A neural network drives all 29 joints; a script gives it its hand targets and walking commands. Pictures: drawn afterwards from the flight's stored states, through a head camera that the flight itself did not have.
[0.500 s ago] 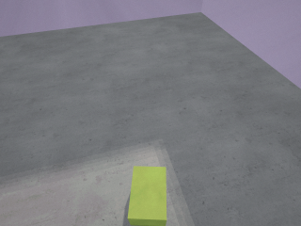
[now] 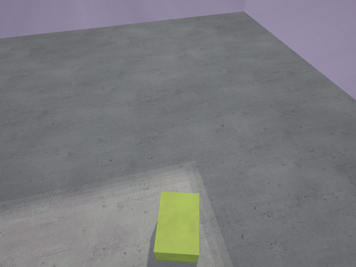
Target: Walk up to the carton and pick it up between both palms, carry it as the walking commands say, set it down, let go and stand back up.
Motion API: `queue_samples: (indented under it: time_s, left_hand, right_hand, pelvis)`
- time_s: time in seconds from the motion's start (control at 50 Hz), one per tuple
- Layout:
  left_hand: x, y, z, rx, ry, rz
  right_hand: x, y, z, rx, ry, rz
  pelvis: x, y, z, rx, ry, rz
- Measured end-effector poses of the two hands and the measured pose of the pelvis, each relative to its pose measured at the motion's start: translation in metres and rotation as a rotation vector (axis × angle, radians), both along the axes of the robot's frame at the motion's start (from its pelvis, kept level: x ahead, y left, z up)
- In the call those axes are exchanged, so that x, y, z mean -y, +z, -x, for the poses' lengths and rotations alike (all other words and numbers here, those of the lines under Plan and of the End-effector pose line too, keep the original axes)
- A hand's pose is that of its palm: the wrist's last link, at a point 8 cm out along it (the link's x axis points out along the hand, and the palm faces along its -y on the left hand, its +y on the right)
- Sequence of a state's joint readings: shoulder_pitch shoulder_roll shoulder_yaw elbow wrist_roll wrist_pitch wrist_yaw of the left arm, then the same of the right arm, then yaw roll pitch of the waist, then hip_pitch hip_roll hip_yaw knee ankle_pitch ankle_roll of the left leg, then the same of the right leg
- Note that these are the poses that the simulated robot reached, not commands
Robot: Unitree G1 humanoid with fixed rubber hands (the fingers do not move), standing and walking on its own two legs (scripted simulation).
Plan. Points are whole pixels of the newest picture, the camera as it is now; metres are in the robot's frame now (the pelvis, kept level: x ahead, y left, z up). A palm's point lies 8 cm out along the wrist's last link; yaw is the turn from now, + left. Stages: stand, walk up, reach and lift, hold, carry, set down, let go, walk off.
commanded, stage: stand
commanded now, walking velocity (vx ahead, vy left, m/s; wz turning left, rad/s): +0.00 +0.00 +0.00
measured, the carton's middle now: (178, 226) +0.44 +0.05 -0.68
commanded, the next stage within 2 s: none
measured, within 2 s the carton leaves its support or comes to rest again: neither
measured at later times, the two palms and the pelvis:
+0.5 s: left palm out of the picture -0.07 +0.22 -0.14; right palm out of the picture -0.05 -0.23 -0.14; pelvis -0.02 +0.00 +0.01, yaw +1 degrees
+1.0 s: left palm out of the picture -0.10 +0.20 -0.14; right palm out of the picture -0.07 -0.22 -0.14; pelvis -0.03 -0.01 +0.01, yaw +1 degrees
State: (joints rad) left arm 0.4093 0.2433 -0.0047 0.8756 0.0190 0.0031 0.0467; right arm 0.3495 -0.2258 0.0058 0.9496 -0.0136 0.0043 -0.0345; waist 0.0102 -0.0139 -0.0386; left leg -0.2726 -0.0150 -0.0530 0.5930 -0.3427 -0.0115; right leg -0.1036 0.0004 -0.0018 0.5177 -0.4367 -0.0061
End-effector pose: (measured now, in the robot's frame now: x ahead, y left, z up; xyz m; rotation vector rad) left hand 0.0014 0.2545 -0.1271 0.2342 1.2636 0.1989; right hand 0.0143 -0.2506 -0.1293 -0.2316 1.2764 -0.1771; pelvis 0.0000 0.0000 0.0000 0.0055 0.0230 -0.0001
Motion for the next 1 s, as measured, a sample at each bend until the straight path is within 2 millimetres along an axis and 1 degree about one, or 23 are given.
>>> queue_samples:
  time_s: [0.22, 0.46, 0.72, 1.0]
  left_hand:
    - [0.014, -0.006, 0.040, -0.103, 0.027, 0.037]
    - [0.031, -0.009, 0.071, -0.173, 0.049, 0.070]
    - [0.045, -0.010, 0.093, -0.214, 0.065, 0.091]
    - [0.056, -0.010, 0.106, -0.233, 0.079, 0.106]
  right_hand:
    - [-0.013, -0.005, 0.034, -0.098, -0.019, -0.029]
    - [-0.023, -0.008, 0.059, -0.163, -0.029, -0.056]
    - [-0.027, -0.010, 0.075, -0.196, -0.029, -0.074]
    - [-0.027, -0.010, 0.085, -0.211, -0.028, -0.086]
  pelvis:
    - [-0.001, 0.003, 0.009, 0.021, 0.007, 0.001]
    - [0.001, 0.005, 0.019, 0.034, 0.013, 0.001]
    - [0.005, 0.006, 0.028, 0.041, 0.018, 0.001]
    - [0.011, 0.007, 0.035, 0.043, 0.021, 0.002]
